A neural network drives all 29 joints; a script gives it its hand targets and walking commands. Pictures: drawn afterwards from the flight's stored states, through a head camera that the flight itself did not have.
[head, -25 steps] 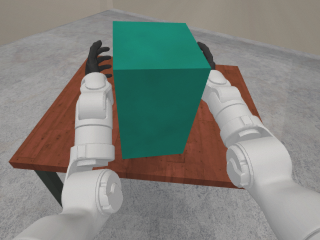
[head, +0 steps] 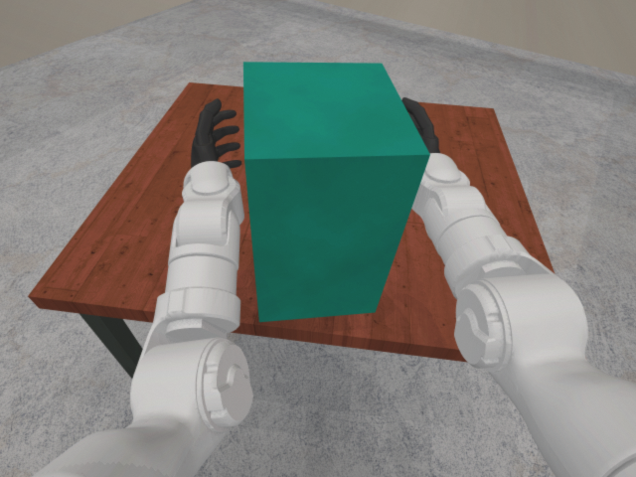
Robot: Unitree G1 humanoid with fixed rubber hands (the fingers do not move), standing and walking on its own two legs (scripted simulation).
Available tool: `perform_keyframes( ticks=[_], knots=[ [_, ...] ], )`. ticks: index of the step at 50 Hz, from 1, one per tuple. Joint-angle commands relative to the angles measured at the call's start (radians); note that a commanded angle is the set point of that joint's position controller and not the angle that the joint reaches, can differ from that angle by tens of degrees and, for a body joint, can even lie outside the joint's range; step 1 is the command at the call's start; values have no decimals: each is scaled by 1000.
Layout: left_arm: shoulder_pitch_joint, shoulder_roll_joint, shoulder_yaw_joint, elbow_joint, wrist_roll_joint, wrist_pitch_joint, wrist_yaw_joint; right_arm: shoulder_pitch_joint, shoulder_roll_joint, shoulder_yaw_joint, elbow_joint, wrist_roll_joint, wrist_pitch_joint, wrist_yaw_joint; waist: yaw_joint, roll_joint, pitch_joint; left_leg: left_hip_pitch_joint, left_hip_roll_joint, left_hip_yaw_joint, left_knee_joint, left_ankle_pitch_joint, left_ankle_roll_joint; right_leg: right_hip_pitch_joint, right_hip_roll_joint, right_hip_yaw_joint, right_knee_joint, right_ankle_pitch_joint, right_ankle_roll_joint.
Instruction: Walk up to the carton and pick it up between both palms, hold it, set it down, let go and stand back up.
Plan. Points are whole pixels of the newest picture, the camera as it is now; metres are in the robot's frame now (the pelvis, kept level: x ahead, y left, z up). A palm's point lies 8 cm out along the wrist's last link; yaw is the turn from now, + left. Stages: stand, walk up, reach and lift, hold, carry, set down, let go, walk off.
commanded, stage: set down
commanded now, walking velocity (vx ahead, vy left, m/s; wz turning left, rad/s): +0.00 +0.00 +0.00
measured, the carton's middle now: (316, 201) +0.42 +0.04 +0.13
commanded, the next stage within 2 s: none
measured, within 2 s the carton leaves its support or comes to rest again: rests again in 0.98 s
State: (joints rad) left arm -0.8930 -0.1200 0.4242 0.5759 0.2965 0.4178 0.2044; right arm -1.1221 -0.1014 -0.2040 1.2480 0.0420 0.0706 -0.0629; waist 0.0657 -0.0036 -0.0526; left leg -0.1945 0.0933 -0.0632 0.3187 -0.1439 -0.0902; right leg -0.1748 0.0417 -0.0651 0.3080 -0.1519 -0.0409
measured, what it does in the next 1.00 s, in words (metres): stands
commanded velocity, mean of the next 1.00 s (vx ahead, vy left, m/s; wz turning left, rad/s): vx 0.00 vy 0.00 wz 0.00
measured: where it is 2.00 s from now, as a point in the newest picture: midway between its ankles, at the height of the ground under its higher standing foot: outside the picture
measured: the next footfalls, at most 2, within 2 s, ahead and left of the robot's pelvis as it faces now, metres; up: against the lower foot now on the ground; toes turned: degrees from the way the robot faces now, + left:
none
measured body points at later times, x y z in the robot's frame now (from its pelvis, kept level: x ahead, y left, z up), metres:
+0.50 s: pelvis +0.01 +0.00 +0.00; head +0.03 -0.01 +0.45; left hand +0.42 +0.17 +0.15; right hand +0.48 -0.09 +0.15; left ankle +0.02 +0.18 -0.75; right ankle +0.01 -0.09 -0.75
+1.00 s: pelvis +0.01 -0.01 +0.00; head +0.06 -0.01 +0.45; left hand +0.42 +0.18 +0.12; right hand +0.50 -0.07 +0.12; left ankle +0.02 +0.18 -0.75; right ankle +0.01 -0.09 -0.75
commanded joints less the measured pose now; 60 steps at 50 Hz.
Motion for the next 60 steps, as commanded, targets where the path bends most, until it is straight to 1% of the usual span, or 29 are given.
perform_keyframes(
  ticks=[1,7,15,30,31,32,33,34,35,36,37,38,39,41,42,43,44,46,47,48,49,50,51,52,54,56,58,59,60],
  knots=[
    [-722,-503,-317,-48,-76,-62,-76,-725,459,84,-206,-9,-56,126,1,0,-551,239,-95,100,31,282,46,61,13,-39,-39,189,69],
    [-696,-497,-287,-52,-50,-76,-68,-702,442,62,-173,-31,-69,139,17,-7,-560,223,-94,108,35,319,44,72,15,-39,-27,235,70],
    [-664,-510,-283,-83,-35,-96,-52,-688,427,67,-175,-44,-98,148,36,-10,-601,210,-89,113,51,378,38,72,18,-42,-10,315,68],
    [-623,-556,-298,-98,-35,-135,-18,-668,407,54,-171,-83,-132,158,51,-26,-709,192,-79,114,77,442,28,22,24,-47,4,390,62],
    [-641,-520,-270,-136,-36,-148,-21,-710,448,105,-237,-55,-140,161,123,-35,-768,143,-83,137,72,452,35,57,20,-35,4,391,70],
    [-665,-517,-270,-142,-40,-154,-20,-735,444,106,-238,-52,-141,162,116,-42,-764,116,-83,135,62,438,36,71,17,-30,10,406,75],
    [-666,-512,-263,-134,-34,-157,-21,-724,438,95,-214,-61,-142,164,113,-45,-758,108,-81,138,54,418,36,74,16,-30,13,403,76],
    [-657,-520,-264,-149,-30,-161,-21,-718,440,92,-214,-64,-147,166,117,-46,-767,116,-79,140,56,433,35,76,19,-36,15,409,74],
    [-657,-510,-251,-127,-21,-162,-27,-706,437,80,-195,-74,-144,167,116,-48,-746,112,-79,145,53,428,35,77,16,-32,10,392,71],
    [-630,-497,-231,-91,-10,-158,-36,-696,434,65,-186,-90,-140,166,115,-67,-711,100,-82,151,40,393,46,85,11,-27,1,367,73],
    [-632,-500,-228,-103,-10,-164,-40,-686,433,47,-175,-107,-141,167,114,-74,-721,99,-79,151,33,384,46,77,10,-27,2,354,74],
    [-622,-500,-227,-99,-2,-167,-44,-654,430,28,-145,-121,-141,167,104,-66,-710,103,-80,155,28,382,43,71,8,-29,-1,349,74],
    [-613,-500,-217,-84,10,-167,-47,-658,424,13,-140,-134,-144,169,109,-58,-708,101,-79,160,28,382,44,61,6,-28,-4,343,72],
    [-559,-500,-196,-59,25,-166,-58,-609,432,-1,-112,-153,-142,168,101,-72,-672,88,-82,166,23,383,47,79,7,-25,-6,358,71],
    [-552,-504,-193,-69,24,-168,-62,-615,428,-5,-117,-158,-146,170,101,-82,-673,92,-80,165,22,398,46,84,11,-31,-2,372,70],
    [-549,-506,-199,-81,27,-170,-62,-600,425,-13,-103,-167,-149,170,93,-75,-673,105,-79,163,23,409,41,83,10,-34,-3,378,70],
    [-542,-502,-193,-60,29,-166,-66,-604,417,-26,-98,-177,-150,169,88,-81,-652,100,-82,165,21,399,42,80,8,-34,-9,364,71],
    [-517,-515,-200,-75,31,-176,-70,-588,424,-20,-108,-186,-166,167,88,-90,-677,101,-82,167,25,426,44,91,8,-35,-3,421,75],
    [-506,-520,-197,-77,37,-178,-69,-575,423,-23,-95,-187,-171,165,84,-86,-664,102,-83,164,28,442,41,97,10,-40,1,441,76],
    [-526,-527,-210,-103,32,-186,-69,-586,430,-29,-108,-195,-181,164,77,-85,-681,103,-81,164,30,444,40,96,11,-42,-1,437,73],
    [-538,-543,-227,-127,30,-194,-65,-593,430,-29,-122,-200,-194,166,80,-71,-714,114,-78,162,39,479,31,90,14,-49,4,462,70],
    [-577,-555,-257,-158,12,-209,-58,-624,438,-25,-150,-198,-211,167,74,-57,-774,121,-79,158,51,512,22,82,17,-57,11,481,67],
    [-546,-563,-256,-147,26,-212,-54,-588,448,-12,-135,-196,-216,165,80,-47,-759,134,-80,159,59,527,22,85,17,-57,10,494,63],
    [-537,-554,-255,-139,33,-212,-53,-596,440,-6,-145,-195,-218,164,89,-41,-759,131,-79,161,59,521,23,79,19,-57,9,477,60],
    [-536,-536,-241,-130,43,-212,-51,-586,435,-11,-129,-203,-211,166,89,-52,-717,121,-77,161,46,480,32,71,15,-55,4,429,61],
    [-540,-541,-249,-117,42,-205,-49,-599,421,-32,-130,-213,-210,170,89,-37,-696,112,-74,161,37,438,32,40,10,-53,-6,360,59],
    [-519,-549,-246,-107,47,-197,-44,-571,416,-46,-96,-211,-203,175,91,-21,-676,128,-70,160,37,434,31,14,13,-56,-20,296,44],
    [-512,-554,-253,-102,44,-196,-43,-574,413,-52,-105,-218,-205,177,87,-21,-679,132,-70,162,42,439,30,-1,15,-57,-23,282,42],
    [-513,-548,-244,-103,42,-199,-42,-578,409,-52,-103,-216,-203,181,99,-26,-684,132,-68,161,41,442,32,-12,17,-59,-26,264,39]
  ],
)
